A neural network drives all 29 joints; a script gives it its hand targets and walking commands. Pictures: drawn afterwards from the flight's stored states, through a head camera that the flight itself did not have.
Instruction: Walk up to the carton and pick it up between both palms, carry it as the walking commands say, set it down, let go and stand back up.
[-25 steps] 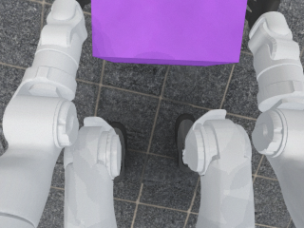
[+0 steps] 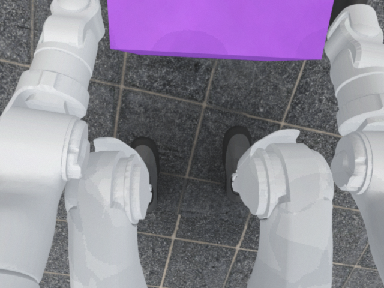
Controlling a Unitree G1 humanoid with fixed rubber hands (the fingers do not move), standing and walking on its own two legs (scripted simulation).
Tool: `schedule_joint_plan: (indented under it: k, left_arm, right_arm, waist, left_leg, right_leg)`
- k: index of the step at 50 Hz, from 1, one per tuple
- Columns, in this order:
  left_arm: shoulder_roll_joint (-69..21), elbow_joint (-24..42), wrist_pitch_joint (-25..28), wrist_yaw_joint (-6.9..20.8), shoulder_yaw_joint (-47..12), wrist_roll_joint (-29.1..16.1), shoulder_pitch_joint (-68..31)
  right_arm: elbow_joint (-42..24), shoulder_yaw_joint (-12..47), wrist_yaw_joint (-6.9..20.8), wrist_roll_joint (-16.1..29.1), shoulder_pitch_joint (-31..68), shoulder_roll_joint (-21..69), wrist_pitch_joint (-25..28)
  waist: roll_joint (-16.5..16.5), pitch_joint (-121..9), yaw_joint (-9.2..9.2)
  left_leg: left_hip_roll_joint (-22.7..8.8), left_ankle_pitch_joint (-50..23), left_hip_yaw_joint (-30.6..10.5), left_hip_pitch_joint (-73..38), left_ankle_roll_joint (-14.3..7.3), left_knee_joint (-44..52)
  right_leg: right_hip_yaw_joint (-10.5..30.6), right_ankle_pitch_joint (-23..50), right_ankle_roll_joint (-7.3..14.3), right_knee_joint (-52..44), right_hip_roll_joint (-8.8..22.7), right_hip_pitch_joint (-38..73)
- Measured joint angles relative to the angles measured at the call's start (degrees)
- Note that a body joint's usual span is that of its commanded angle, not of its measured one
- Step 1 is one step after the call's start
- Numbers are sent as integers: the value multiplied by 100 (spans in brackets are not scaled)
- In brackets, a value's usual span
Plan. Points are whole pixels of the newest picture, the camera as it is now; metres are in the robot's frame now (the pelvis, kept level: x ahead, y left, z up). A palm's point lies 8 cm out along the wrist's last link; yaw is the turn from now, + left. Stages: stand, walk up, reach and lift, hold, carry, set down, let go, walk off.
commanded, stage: set down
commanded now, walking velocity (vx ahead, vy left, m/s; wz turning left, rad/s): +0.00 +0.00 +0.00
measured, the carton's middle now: out of the picture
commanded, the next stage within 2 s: let go in 1.82 s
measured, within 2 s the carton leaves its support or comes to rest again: neither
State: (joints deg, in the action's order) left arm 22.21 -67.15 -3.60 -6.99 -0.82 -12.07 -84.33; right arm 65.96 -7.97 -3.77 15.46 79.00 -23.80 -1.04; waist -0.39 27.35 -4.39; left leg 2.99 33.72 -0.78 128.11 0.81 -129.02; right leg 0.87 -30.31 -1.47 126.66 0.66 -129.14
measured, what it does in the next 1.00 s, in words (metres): rises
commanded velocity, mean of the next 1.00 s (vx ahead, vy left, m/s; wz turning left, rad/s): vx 0.00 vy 0.00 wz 0.00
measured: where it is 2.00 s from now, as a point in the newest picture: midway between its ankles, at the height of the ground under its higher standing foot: (191, 181)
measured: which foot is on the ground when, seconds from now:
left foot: down 0.00-1.00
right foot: down 0.00-1.00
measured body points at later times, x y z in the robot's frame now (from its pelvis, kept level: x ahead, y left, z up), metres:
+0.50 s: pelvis -0.01 -0.01 -0.01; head +0.36 -0.03 +0.23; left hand +0.56 +0.17 -0.19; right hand +0.50 -0.30 -0.19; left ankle +0.11 +0.11 -0.32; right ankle +0.13 -0.13 -0.32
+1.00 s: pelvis +0.00 +0.00 +0.09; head +0.36 -0.02 +0.33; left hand +0.55 +0.18 -0.07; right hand +0.50 -0.30 -0.06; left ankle +0.11 +0.12 -0.32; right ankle +0.13 -0.13 -0.32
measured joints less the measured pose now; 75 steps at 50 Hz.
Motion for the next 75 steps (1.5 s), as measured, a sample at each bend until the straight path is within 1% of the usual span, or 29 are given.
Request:
schedule_joint_plan:
  k: [2,4,6,8,11,13,15,18,20,24,26,28,32,34,37,41,44,47,51,56,58,61,65,67,70,75]
  left_arm:
    - [150,151,-78,-42,-76,-54,-138]
    - [232,524,-106,-114,-75,-125,-5]
    - [296,913,-86,-172,-86,-275,139]
    - [347,1094,-61,-177,-127,-434,226]
    - [346,940,-116,-83,-140,-544,259]
    - [332,707,-210,23,-141,-508,242]
    - [354,548,-298,107,-52,-407,227]
    - [461,607,-319,141,192,-260,263]
    - [549,724,-269,139,319,-233,299]
    - [670,782,-260,207,292,-340,322]
    - [685,865,-348,263,205,-390,351]
    - [695,1090,-457,296,158,-413,418]
    - [598,1746,-622,219,337,-407,612]
    - [510,1965,-722,177,435,-403,665]
    - [437,2113,-912,171,547,-389,694]
    - [434,2353,-1103,168,771,-269,828]
    - [439,2609,-1176,151,903,-135,1030]
    - [409,2798,-1251,150,967,-18,1220]
    - [349,3193,-1440,140,971,28,1450]
    - [385,3738,-1848,119,902,-86,1483]
    - [455,3784,-2029,134,897,-121,1342]
    - [603,3584,-2228,191,947,-126,1009]
    - [784,3092,-2298,305,1090,-30,619]
    - [826,2949,-2270,364,1148,40,579]
    - [802,2977,-2217,440,1200,113,753]
    - [641,3547,-2222,521,1284,81,1349]
  right_arm:
    - [-180,7,-13,83,20,-184,2]
    - [-435,-43,-43,197,-194,-311,-7]
    - [-700,-76,-75,365,-409,-389,-35]
    - [-895,-39,-58,476,-532,-404,-80]
    - [-988,140,42,477,-501,-361,-156]
    - [-978,233,111,390,-411,-334,-204]
    - [-924,195,149,265,-324,-318,-227]
    - [-821,-67,120,118,-287,-330,-243]
    - [-750,-202,75,113,-324,-361,-254]
    - [-734,-124,42,271,-435,-428,-346]
    - [-978,-47,28,359,-531,-422,-430]
    - [-1386,-25,6,420,-646,-395,-518]
    - [-2151,-66,-47,405,-788,-407,-739]
    - [-2374,-95,-58,313,-801,-456,-880]
    - [-2581,-158,-50,154,-805,-502,-1088]
    - [-2825,-273,10,38,-942,-475,-1272]
    - [-2970,-361,81,23,-1159,-465,-1340]
    - [-3044,-456,158,25,-1349,-512,-1403]
    - [-3337,-567,222,86,-1488,-607,-1543]
    - [-3834,-520,235,165,-1365,-710,-1900]
    - [-3890,-481,238,141,-1216,-731,-2071]
    - [-3747,-473,258,53,-962,-730,-2272]
    - [-3392,-561,296,-66,-781,-718,-2388]
    - [-3333,-612,309,-89,-826,-730,-2396]
    - [-3512,-634,320,-34,-1036,-765,-2389]
    - [-4231,-488,319,110,-1429,-759,-2440]
  waist:
    - [-51,316,3]
    - [-90,298,29]
    - [-78,284,76]
    - [-46,277,101]
    - [-41,263,72]
    - [-51,257,33]
    - [-37,255,-1]
    - [57,259,-13]
    - [139,262,5]
    - [187,265,33]
    - [145,272,44]
    - [79,280,61]
    - [-68,285,105]
    - [-138,280,118]
    - [-199,271,104]
    - [-101,266,44]
    - [26,263,21]
    - [82,261,45]
    - [32,269,109]
    - [-66,279,140]
    - [-77,276,125]
    - [-41,267,76]
    - [59,258,-5]
    - [89,258,-23]
    - [85,265,-6]
    - [91,276,49]
  left_leg:
    - [16,12,24,-120,-30,-2]
    - [13,50,57,-103,-51,-24]
    - [-5,112,81,-135,-45,-67]
    - [-31,162,106,-187,-26,-119]
    - [-39,160,114,-222,13,-178]
    - [-20,116,92,-210,49,-195]
    - [1,62,57,-187,94,-193]
    - [-1,2,-1,-167,167,-173]
    - [-27,-18,-39,-163,208,-162]
    - [-80,-42,-107,-147,230,-154]
    - [-96,-45,-129,-152,217,-139]
    - [-113,-34,-129,-192,194,-102]
    - [-161,32,-28,-426,114,50]
    - [-169,74,41,-605,67,162]
    - [-168,137,113,-910,10,365]
    - [-190,218,154,-1336,-31,683]
    - [-207,246,140,-1628,-33,930]
    - [-211,218,97,-1841,-27,1161]
    - [-199,96,64,-2007,-26,1449]
    - [-169,-115,108,-2223,-31,1810]
    - [-156,-201,132,-2346,-30,1972]
    - [-145,-320,154,-2565,-19,2252]
    - [-152,-448,145,-2899,7,2700]
    - [-165,-495,127,-3077,20,2949]
    - [-195,-541,107,-3366,37,3327]
    - [-226,-570,140,-3913,62,3898]
  right_leg:
    - [21,-36,-26,6,23,140]
    - [40,-82,-23,44,47,113]
    - [61,-127,-8,108,37,107]
    - [83,-145,17,182,17,108]
    - [84,-128,65,270,20,104]
    - [62,-97,103,300,43,90]
    - [27,-53,146,307,66,67]
    - [-34,25,223,290,73,23]
    - [-78,78,273,270,62,-5]
    - [-166,151,333,220,53,-26]
    - [-194,162,333,179,54,-4]
    - [-197,158,312,124,41,46]
    - [-102,98,236,-12,-3,260]
    - [-34,40,194,-98,-12,428]
    - [38,-55,140,-269,-15,732]
    - [84,-135,97,-576,-52,1146]
    - [79,-148,86,-836,-90,1437]
    - [50,-112,82,-1096,-116,1672]
    - [37,8,67,-1413,-136,1868]
    - [106,196,42,-1743,-146,2078]
    - [140,268,38,-1881,-147,2191]
    - [175,371,44,-2127,-152,2394]
    - [180,491,71,-2552,-168,2714]
    - [169,541,87,-2801,-182,2890]
    - [159,598,108,-3180,-214,3171]
    - [218,629,138,-3693,-267,3662]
